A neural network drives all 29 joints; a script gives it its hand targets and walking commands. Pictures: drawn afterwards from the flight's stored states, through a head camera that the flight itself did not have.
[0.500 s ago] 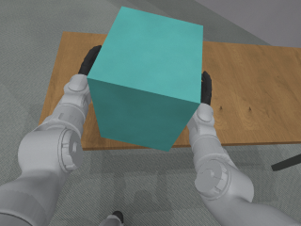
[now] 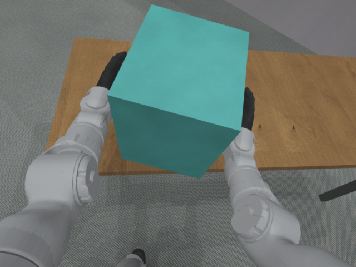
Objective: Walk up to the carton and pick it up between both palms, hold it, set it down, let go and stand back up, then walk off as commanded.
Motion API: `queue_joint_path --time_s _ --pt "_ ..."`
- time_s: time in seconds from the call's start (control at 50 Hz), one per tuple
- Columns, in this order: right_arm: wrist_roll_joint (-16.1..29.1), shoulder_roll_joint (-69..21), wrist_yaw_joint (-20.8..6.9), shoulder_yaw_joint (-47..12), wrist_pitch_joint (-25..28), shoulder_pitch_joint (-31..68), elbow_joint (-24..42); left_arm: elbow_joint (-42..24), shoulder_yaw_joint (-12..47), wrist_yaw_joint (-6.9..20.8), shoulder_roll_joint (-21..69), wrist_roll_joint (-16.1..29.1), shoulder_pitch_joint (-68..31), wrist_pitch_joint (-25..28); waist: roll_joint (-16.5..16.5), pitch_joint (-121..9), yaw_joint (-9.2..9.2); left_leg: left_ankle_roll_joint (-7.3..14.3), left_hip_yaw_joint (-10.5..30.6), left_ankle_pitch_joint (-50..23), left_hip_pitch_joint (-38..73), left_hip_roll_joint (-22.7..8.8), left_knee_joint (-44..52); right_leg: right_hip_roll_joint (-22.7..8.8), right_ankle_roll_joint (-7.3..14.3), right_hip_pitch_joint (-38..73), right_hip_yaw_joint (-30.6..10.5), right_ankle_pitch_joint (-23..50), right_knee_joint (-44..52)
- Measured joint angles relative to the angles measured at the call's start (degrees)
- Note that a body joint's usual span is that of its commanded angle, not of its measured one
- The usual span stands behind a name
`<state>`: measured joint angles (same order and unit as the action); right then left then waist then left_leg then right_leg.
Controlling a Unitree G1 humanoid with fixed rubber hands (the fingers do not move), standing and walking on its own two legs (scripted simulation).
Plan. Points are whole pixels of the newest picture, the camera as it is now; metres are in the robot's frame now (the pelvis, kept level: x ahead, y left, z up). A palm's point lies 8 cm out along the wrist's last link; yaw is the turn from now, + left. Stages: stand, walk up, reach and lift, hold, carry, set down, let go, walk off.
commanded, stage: reach and lift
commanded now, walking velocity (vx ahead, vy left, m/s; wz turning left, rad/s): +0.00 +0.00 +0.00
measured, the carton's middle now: (178, 102) +0.48 +0.00 +0.05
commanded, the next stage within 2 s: none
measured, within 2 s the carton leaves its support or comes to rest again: neither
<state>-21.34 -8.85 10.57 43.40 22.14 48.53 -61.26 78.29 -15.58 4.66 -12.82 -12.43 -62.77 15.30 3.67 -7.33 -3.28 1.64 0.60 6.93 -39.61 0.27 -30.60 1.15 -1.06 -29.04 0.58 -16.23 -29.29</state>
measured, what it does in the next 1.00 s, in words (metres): stands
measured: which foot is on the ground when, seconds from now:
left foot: down 0.00-1.00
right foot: down 0.00-1.00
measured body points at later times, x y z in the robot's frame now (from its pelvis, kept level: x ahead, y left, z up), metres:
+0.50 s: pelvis +0.00 -0.01 +0.00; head +0.06 +0.04 +0.44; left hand +0.47 +0.15 +0.10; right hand +0.41 -0.16 +0.08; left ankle +0.07 +0.09 -0.73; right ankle -0.03 -0.14 -0.73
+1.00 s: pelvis -0.02 +0.00 +0.00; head -0.06 +0.04 +0.45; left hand +0.42 +0.16 +0.18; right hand +0.38 -0.16 +0.16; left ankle +0.07 +0.09 -0.73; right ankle -0.03 -0.14 -0.73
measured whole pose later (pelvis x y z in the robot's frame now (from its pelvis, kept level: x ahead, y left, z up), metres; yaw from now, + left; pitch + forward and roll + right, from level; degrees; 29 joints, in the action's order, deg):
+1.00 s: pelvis -0.02 +0.00 +0.00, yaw +0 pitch +7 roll -3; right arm -2.0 -0.8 12.1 20.2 -0.1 46.4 -59.4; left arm 76.0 1.4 -1.2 -12.4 -1.3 -61.0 -2.5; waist 3.0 -14.0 -3.3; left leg 1.6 0.6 6.3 -30.5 -0.3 -29.9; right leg 1.7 -0.7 -20.2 0.6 -15.6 -28.9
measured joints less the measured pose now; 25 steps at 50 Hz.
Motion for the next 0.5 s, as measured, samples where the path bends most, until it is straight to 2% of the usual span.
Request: queue_joint_path --time_s 0.34,0.5 --pt "0.11 0.84 0.14 -2.10 0.12 -1.99 -0.02 1.12 4.05 -1.70 0.26 0.15 0.01 0.37 0.00 -0.82 0.00 0.00 0.00 -0.57 0.18 -0.46 0.54 0.44 0.27 0.01 0.00 0.58 0.37" --pt "4.47 2.22 1.09 -7.84 -2.02 -3.28 -0.03 1.80 7.50 -2.97 0.31 2.43 0.77 -0.17 -0.30 -2.74 0.00 0.00 0.00 -0.57 0.23 -0.59 0.60 0.55 0.37 0.01 0.00 0.59 0.39"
